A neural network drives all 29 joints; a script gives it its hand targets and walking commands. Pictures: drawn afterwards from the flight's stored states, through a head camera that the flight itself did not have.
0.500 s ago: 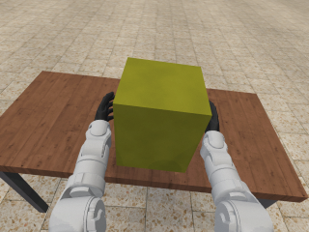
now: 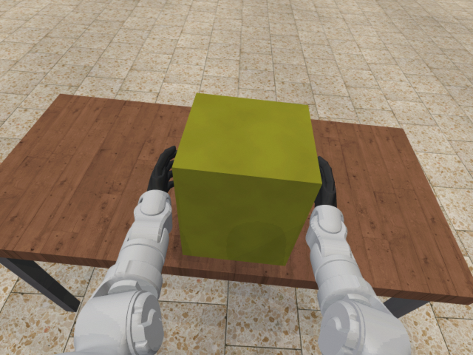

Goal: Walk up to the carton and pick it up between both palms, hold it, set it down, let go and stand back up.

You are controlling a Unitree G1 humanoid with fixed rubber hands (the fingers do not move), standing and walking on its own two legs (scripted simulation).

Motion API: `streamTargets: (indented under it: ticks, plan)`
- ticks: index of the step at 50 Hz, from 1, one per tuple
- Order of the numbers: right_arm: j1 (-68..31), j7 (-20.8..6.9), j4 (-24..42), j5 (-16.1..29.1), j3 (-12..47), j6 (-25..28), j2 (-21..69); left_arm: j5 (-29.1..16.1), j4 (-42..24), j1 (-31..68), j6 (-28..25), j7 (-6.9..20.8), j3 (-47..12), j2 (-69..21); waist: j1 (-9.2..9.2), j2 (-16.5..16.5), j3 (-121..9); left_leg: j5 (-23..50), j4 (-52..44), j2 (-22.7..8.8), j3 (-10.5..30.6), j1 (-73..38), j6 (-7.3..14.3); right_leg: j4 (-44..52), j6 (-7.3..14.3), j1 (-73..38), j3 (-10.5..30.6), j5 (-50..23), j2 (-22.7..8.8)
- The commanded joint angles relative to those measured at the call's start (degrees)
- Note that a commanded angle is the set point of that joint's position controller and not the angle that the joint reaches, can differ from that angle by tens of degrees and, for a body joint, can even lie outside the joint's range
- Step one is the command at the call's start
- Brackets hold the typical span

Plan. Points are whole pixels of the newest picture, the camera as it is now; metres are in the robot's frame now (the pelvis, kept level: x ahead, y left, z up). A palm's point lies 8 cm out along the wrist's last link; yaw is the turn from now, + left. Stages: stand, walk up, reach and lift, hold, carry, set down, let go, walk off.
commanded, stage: set down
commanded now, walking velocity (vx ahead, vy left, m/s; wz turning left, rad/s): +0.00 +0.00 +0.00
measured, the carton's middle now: (242, 183) +0.42 +0.00 +0.05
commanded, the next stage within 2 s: none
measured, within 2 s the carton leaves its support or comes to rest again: rests again in 1.28 s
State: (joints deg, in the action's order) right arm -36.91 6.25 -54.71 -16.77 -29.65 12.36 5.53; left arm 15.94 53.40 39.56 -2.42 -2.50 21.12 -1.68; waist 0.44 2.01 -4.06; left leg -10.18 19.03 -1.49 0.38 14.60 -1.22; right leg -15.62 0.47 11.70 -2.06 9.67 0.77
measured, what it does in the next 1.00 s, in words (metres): stands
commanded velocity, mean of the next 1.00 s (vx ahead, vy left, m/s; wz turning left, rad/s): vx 0.00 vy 0.00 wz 0.00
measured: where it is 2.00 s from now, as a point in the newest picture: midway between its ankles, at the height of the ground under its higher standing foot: outside the picture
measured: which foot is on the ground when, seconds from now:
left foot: down 0.00-1.00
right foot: down 0.00-1.00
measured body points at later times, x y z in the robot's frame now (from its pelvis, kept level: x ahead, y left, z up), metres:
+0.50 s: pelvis +0.01 +0.00 +0.00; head +0.08 +0.00 +0.44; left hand +0.43 +0.14 +0.01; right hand +0.41 -0.16 +0.01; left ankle -0.01 +0.13 -0.75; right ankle -0.03 -0.11 -0.75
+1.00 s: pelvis +0.00 +0.00 -0.01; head +0.09 +0.01 +0.43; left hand +0.42 +0.14 +0.00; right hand +0.41 -0.16 +0.00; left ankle -0.01 +0.13 -0.75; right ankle -0.03 -0.11 -0.75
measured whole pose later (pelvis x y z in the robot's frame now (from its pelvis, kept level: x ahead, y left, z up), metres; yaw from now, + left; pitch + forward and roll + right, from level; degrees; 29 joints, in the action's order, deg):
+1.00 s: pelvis +0.00 +0.00 -0.01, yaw -1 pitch +20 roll -1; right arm -42.4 6.3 -63.5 -23.3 -35.2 22.3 3.5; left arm 12.3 75.4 47.5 -22.5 -5.0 22.9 2.2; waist 0.1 0.6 -10.0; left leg -10.2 23.2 -1.9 -0.8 33.1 -1.1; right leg -21.8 0.6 31.6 -1.0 10.2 0.9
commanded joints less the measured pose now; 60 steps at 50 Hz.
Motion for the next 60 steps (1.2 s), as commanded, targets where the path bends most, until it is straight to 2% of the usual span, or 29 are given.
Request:
streamTargets:
  ticks: [1, 15, 19, 27, 29, 36, 46, 53, 55, 58, 60]
  plan:
    - [-45.41, -9.93, 8.85, -3.96, 21.74, 7.16, 29.72, 0.04, -8.06, 46.1, -7.1, 5.64, -17.43, -33.86, -0.58, -4.12, -42.12, 30.39, 2.69, 0.38, -5.29, -11.83, -3.51, -4.36, -1.74, -16.43, -3.61, -34.21, 0.21]
    - [-42.78, -10.39, 4.33, -7.25, 20.42, 8.74, 31.31, 0.72, -1.51, 46.16, -12.35, 5.3, -14.31, -31.57, 0.11, -3.14, -46.44, 29.12, 2.57, 0.41, -5.53, -4.15, -2.39, -7.61, -2.31, -18.37, -2.4, -42.22, -0.75]
    - [-41.84, -10.45, 2.8, -8.0, 20.38, 9.49, 31.85, 0.62, 0.29, 46.06, -14.04, 5.17, -13.76, -31.01, 0.23, -2.97, -47.68, 30.66, 3.28, 0.21, -5.5, -2.8, -2.21, -8.7, -2.41, -18.2, -2.3, -45.67, -0.91]
    - [-40.62, -10.17, 0.1, -9.56, 21.0, 12.15, 33.29, -0.49, 4.03, 46.07, -18.71, 4.87, -14.71, -31.02, -0.27, -1.8, -53.4, 31.72, 4.45, -0.03, -5.12, 1.91, -1.84, -11.61, -2.8, -18.38, -1.59, -52.38, -1.51]
    - [-40.1, -10.19, -1.27, -9.92, 20.9, 12.68, 33.08, -0.69, 5.45, 46.08, -19.6, 4.77, -15.2, -31.19, -0.56, -2.28, -53.45, 32.63, 5.11, -0.14, -4.86, 1.6, -1.99, -11.75, -2.74, -16.47, -1.75, -51.85, -1.37]
    - [-40.27, -10.15, -4.19, -10.21, 20.23, 13.12, 31.67, -0.74, 10.22, 46.2, -21.77, 5.4, -13.58, -28.47, -0.47, -1.38, -50.41, 26.73, 4.46, 0.11, -5.07, 5.39, -1.32, -12.35, -2.91, -16.13, -1.25, -48.81, -1.52]
    - [-40.93, -10.65, -7.58, -12.79, 14.29, 13.3, 29.36, 0.75, 14.61, 47.5, -23.58, 5.23, -9.6, -25.1, -0.13, -2.57, -50.27, 22.89, 5.31, 0.09, -6.11, 4.27, -1.72, -11.47, -2.18, -10.08, -2.1, -38.47, -0.9]
    - [-40.05, -10.37, -9.63, -13.55, 10.5, 13.13, 24.36, 1.27, 16.28, 46.8, -23.75, 4.42, -7.01, -20.22, -0.25, -3.12, -49.31, 22.26, 5.87, 0.03, -6.5, 3.73, -2.02, -11.15, -1.79, -7.37, -2.43, -34.71, -0.44]
    - [-40.02, -9.99, -9.54, -13.04, 10.0, 13.23, 21.82, 1.12, 16.88, 46.29, -23.93, 3.93, -6.06, -17.34, 0.23, -3.19, -49.6, 22.01, 6.14, 0.25, -6.81, 4.59, -1.97, -11.46, -1.87, -7.35, -2.09, -35.11, -0.43]
    - [-38.93, -8.23, -9.05, -10.48, 8.04, 13.02, 12.38, -0.11, 15.8, 45.8, -24.08, 2.02, -3.65, -7.43, 0.68, -3.26, -50.83, 22.48, 6.68, 0.32, -7.11, 5.83, -2.27, -12.23, -1.89, -8.24, -1.51, -35.87, -0.26]
    - [-38.63, -6.04, -7.65, -6.44, 6.56, 12.62, 2.27, -1.98, 13.59, 45.35, -23.76, -0.15, -1.65, 3.06, 0.55, -3.19, -52.52, 23.51, 7.46, 0.58, -7.22, 6.46, -2.29, -13.05, -2.1, -9.38, -0.84, -37.64, -0.08]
